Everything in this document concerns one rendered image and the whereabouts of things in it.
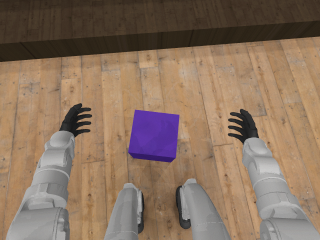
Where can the right robot forearm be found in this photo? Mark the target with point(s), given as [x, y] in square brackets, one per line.
[274, 198]

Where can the robot left hand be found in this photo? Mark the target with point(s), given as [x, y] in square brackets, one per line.
[70, 122]

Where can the robot left shin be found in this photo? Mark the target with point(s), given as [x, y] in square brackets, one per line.
[131, 185]

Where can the robot right hand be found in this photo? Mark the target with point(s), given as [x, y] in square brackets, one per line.
[248, 125]

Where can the robot left upper arm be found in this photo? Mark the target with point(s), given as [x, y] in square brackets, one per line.
[41, 224]

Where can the carton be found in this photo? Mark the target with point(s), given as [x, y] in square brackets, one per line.
[154, 136]

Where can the left robot forearm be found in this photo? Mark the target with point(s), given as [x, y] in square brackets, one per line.
[50, 181]

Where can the robot right upper arm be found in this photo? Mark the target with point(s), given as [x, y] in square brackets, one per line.
[274, 228]

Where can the robot left thigh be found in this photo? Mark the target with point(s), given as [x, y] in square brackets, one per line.
[123, 223]

